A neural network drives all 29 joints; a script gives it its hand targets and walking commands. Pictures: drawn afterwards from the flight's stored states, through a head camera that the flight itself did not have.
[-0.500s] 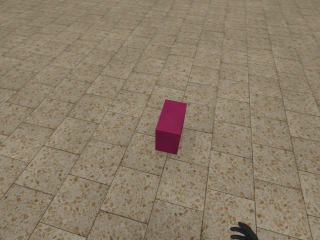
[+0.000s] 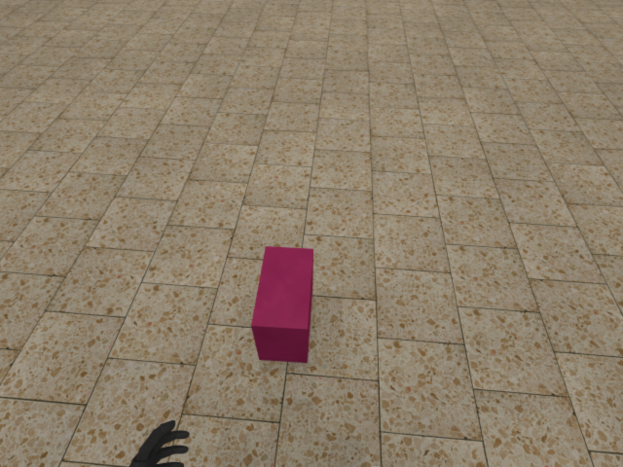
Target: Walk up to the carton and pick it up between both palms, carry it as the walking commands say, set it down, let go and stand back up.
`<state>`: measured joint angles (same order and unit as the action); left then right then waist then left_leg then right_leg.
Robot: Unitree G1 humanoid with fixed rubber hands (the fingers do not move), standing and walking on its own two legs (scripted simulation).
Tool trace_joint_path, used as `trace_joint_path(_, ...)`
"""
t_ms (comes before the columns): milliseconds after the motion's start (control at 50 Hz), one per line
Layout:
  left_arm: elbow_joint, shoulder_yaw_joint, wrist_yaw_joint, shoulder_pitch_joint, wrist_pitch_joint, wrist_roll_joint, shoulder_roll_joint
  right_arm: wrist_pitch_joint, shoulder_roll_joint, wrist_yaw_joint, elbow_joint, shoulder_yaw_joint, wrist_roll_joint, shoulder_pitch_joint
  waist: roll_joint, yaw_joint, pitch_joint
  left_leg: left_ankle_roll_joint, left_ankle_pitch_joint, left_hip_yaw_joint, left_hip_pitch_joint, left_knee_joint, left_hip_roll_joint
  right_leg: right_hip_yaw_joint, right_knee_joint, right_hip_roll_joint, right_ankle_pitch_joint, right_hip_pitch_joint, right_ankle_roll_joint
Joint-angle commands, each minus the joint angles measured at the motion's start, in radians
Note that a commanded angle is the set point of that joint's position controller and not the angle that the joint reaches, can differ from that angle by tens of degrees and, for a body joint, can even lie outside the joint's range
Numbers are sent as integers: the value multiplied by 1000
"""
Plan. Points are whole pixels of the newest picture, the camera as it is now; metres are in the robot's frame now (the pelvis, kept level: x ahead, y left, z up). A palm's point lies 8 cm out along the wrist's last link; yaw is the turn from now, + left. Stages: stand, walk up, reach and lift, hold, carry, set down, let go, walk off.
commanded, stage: walk up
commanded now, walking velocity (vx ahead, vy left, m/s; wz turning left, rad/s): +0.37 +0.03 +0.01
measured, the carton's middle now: (286, 304) +0.73 +0.04 -0.64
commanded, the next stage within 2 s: none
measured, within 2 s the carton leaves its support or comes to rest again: neither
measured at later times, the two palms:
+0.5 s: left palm out of the picture +0.08 +0.28 -0.13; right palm (427, 394) +0.26 -0.19 -0.12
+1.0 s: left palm (119, 414) +0.26 +0.27 -0.12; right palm (433, 430) +0.21 -0.19 -0.14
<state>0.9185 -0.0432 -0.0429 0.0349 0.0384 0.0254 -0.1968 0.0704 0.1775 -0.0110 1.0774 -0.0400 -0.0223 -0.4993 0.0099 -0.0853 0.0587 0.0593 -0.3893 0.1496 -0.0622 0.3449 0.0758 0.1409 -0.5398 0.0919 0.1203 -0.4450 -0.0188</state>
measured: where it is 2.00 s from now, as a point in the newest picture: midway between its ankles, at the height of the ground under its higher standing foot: outside the picture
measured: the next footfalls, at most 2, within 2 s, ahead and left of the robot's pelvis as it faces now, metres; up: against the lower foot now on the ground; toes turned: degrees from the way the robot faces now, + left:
right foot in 0.02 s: +0.16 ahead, -0.12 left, +0.00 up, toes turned -9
left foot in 0.50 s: +0.23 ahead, +0.18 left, +0.00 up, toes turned +10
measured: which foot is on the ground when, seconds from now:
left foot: down 0.00-0.02, up 0.04-0.48, down 0.50-1.00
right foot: up 0.00-0.00, down 0.02-0.50, up 0.52-0.86, down 0.88-1.00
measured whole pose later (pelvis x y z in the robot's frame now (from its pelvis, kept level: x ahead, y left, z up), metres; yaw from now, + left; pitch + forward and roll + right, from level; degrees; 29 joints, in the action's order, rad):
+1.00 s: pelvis +0.21 +0.04 +0.01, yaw +1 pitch -2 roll +0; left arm 1.07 -0.03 0.03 0.18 0.00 0.02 -0.16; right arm -0.02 0.17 -0.04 1.09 -0.02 0.00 -0.26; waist -0.05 -0.03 0.07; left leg 0.02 -0.27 0.09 0.13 0.45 0.07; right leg 0.09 -0.45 0.02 0.20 -0.21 0.02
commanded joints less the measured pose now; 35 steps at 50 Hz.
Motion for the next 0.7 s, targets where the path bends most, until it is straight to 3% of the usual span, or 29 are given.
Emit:
trace_joint_path(0, 60, -55, 36, 337, 34, 25, -177, 1, 113, -12, -32, -14, 10, -9, 68, 178, -161, -75, 363, -1, 370, 429, 63, -127, 65, 115, -140, 546, 59)
trace_joint_path(20, 70, -76, 48, 444, 31, 22, -294, 7, 49, -14, -72, 0, 20, -54, 333, 215, -282, -38, -166, -29, 629, 778, -62, -522, 165, 419, -302, 714, 207)
trace_joint_path(40, 104, -93, 53, 493, 17, -8, -312, -12, 118, -15, -55, -35, 14, -46, 170, 187, -339, -49, -216, -163, 643, 912, -18, -660, 193, 487, -408, 671, 215)
trace_joint_path(60, 84, -85, 61, 419, 19, -8, -272, -22, 125, -11, -60, -40, 8, -14, 108, 151, -272, -44, -146, -194, 632, 949, 15, -580, 181, 457, -487, 579, 197)
trace_joint_path(80, 78, -67, 66, 335, 25, -2, -206, -29, 96, -5, -52, -37, 4, 20, 69, 125, -180, -36, -68, -193, 612, 920, 40, -444, 171, 401, -576, 469, 181)
trace_joint_path(100, 75, -50, 67, 276, 29, -5, -150, -42, 66, 2, -50, -33, 7, 33, 85, 92, -120, -29, -10, -180, 584, 880, 59, -332, 190, 326, -567, 369, 152)
trace_joint_path(140, 66, -38, 63, 224, 29, -3, -116, -74, 50, 14, -37, -27, 6, 23, 160, 59, -88, -25, 56, -140, 524, 852, 36, -214, 218, 257, -518, 257, 128)
trace_joint_path(200, 71, -38, 60, 285, 34, -2, -132, -99, 65, 25, -57, -31, -3, 96, 168, 68, -79, -27, 133, -121, 555, 798, 24, -162, 240, 251, -479, 240, 137)
trace_joint_path(260, 74, -42, 65, 338, 28, 3, -145, -111, 70, 40, -104, -29, -9, 216, 172, 95, -48, -14, 170, -116, 602, 661, 36, -158, 297, 252, -263, 245, 137)
trace_joint_path(340, 66, -42, 61, 340, 17, 7, -159, -106, 52, 59, -141, -12, -9, 328, 192, 120, -4, -2, 203, -93, 525, 423, 34, -142, 382, 235, 125, 191, 125)
trace_joint_path(380, 68, -39, 46, 329, 15, 9, -149, -86, 40, 58, -147, -2, 1, 356, 264, 128, -9, 3, 194, -42, 426, 304, 13, -90, 391, 182, 213, 175, 121)
trace_joint_path(400, 81, -42, 45, 345, 11, 9, -156, -74, 50, 55, -148, -5, 4, 353, 264, 126, -12, 8, 171, -19, 391, 276, 2, -85, 375, 165, 238, 184, 126)
trace_joint_path(440, 100, -38, 45, 354, 1, 5, -159, -53, 64, 39, -113, -10, 3, 293, 128, 100, -14, 15, 201, 18, 276, 138, -19, -91, 282, 169, 265, 166, 110)
trace_joint_path(460, 106, -29, 45, 372, -1, 6, -136, -42, 85, 28, -83, -16, 2, 230, 51, 80, -40, 11, 167, 23, 167, 95, -31, -85, 196, 142, 269, 133, 84)
trace_joint_path(480, 106, -16, 46, 385, -2, 7, -92, -28, 127, 18, -59, -24, -3, 149, -46, 49, -67, 2, 142, -71, 66, 46, 51, -53, 64, 98, 297, 77, 46)
trace_joint_path(500, 84, -2, 42, 374, -2, 10, -26, -14, 222, 12, -50, -40, -14, 72, -254, 25, -54, -37, 103, -361, 50, -91, 277, 5, -229, 2, 424, -40, -6)
trace_joint_path(520, 61, -2, 49, 362, -16, 8, -15, -20, 304, 6, -54, -56, -11, 58, -378, -6, -42, -161, -63, -556, 89, -200, 416, -37, -392, -38, 501, -161, -15)
trace_joint_path(540, 80, -23, 51, 333, -33, 22, -80, -22, 271, 8, -72, -47, -9, 109, -191, 11, 15, -159, -100, -571, 170, -207, 432, -119, -483, 5, 409, -173, -10)
trace_joint_path(560, 90, -33, 46, 323, -40, 21, -99, -22, 236, 2, -71, -42, -1, 149, -113, 42, 46, -138, 2, -524, 236, -191, 392, -164, -515, 23, 316, -154, -8)
trace_joint_path(580, 107, -25, 39, 359, -43, 10, -72, -18, 180, 3, -77, -30, 3, 216, -115, 86, 41, -119, 111, -412, 249, -179, 324, -180, -508, 43, 220, -114, -14)
trace_joint_path(600, 115, -22, 31, 375, -48, 5, -63, -12, 155, 1, -88, -29, 4, 240, -166, 101, 33, -112, 199, -334, 240, -172, 278, -163, -503, 38, 162, -99, -18)
trace_joint_path(620, 128, -20, 31, 387, -51, 3, -53, -4, 138, 0, -87, -23, 0, 238, -190, 107, 24, -117, 394, -270, 237, -147, 255, -140, -507, 25, 142, -71, -26)
trace_joint_path(640, 128, -23, 39, 385, -56, -5, -49, 4, 121, -5, -81, -19, 0, 231, -183, 123, 18, -119, 734, -197, 233, -85, 238, -134, -474, 13, 134, -16, -34)
trace_joint_path(660, 127, -22, 48, 372, -57, -17, -29, 7, 94, -8, -72, -7, 5, 248, -244, 153, -3, -129, 1077, -77, 244, -32, 174, -124, -385, -11, 154, 86, -37)
trace_joint_path(680, 113, -16, 49, 336, -56, -27, -30, 1, 93, -10, -59, -8, 3, 236, -283, 143, -39, -150, 1118, -37, 196, -29, 131, -104, -312, -41, 151, 115, -37)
